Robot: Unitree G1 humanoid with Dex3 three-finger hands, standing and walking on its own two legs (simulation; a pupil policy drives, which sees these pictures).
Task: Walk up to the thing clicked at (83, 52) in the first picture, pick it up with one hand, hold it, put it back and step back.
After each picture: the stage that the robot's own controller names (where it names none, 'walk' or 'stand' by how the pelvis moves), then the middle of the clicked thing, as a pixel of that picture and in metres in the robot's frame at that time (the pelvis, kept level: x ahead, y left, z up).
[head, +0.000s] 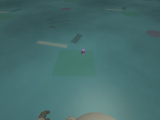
stand; (83, 51) +1.46 +0.19 -0.72
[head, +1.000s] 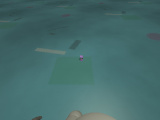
walk; (81, 58) +1.33 +0.30 -0.72
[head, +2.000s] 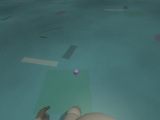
walk; (76, 72) +0.84 +0.28 -0.72
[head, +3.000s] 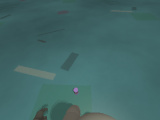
walk; (76, 91) +0.48 +0.21 -0.71
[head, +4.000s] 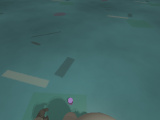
stand; (70, 101) +0.36 +0.21 -0.70
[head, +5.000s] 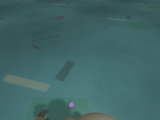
stand; (71, 105) +0.33 +0.19 -0.72
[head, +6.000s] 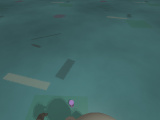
stand; (71, 103) +0.35 +0.20 -0.73
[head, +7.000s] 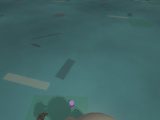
stand; (71, 104) +0.33 +0.19 -0.73
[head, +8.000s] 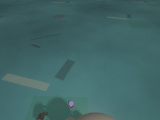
stand; (71, 104) +0.33 +0.19 -0.73
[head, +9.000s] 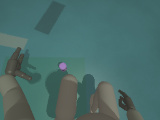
go down; (63, 67) +0.40 +0.24 -0.38
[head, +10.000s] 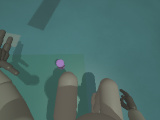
go down; (60, 64) +0.40 +0.26 -0.30
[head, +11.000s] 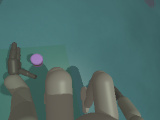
close in; (37, 60) +0.37 +0.30 -0.22
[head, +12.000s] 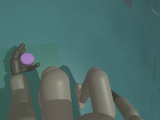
close; (27, 60) +0.38 +0.30 -0.22
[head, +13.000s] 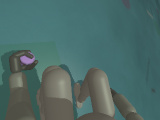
lift; (27, 60) +0.37 +0.30 -0.22
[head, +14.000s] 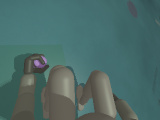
lift; (39, 63) +0.34 +0.27 -0.20
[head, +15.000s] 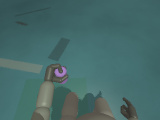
lift; (61, 75) +0.32 +0.20 +0.00
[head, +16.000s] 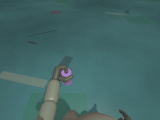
hold; (67, 77) +0.33 +0.17 +0.01
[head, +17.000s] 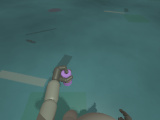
hold; (66, 77) +0.33 +0.17 -0.01
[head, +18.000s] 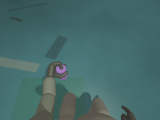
crouch; (62, 72) +0.36 +0.20 -0.07
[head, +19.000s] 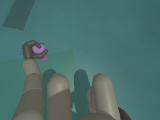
lower; (41, 53) +0.45 +0.29 -0.12
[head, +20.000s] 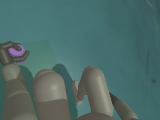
lower; (19, 54) +0.42 +0.31 -0.22
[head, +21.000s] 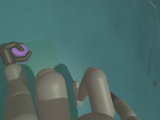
lower; (21, 54) +0.41 +0.31 -0.22
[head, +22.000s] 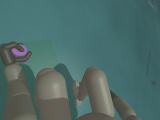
lower; (21, 54) +0.40 +0.31 -0.23
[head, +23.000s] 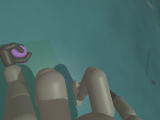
lower; (21, 55) +0.40 +0.31 -0.22
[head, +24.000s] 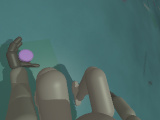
withdraw; (25, 57) +0.39 +0.29 -0.23
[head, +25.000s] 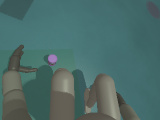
stand; (52, 60) +0.41 +0.26 -0.26
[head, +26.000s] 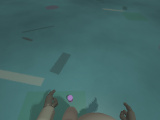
stand; (70, 98) +0.36 +0.18 -0.64
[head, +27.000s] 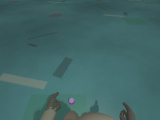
stand; (71, 101) +0.37 +0.19 -0.67
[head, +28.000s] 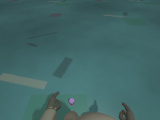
stand; (71, 101) +0.37 +0.18 -0.67
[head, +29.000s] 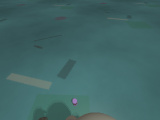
stand; (74, 102) +0.39 +0.17 -0.72
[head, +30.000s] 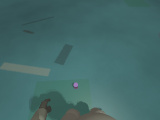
walk; (75, 85) +0.45 +0.14 -0.70
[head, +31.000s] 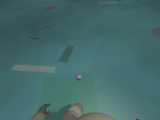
walk; (79, 78) +0.66 +0.19 -0.70
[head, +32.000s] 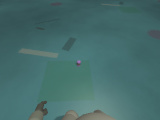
stand; (78, 63) +0.97 +0.20 -0.70
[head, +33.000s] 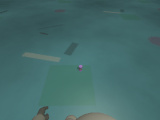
stand; (80, 68) +0.97 +0.17 -0.71
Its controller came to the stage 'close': yes
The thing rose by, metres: 0.70
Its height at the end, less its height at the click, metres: +0.00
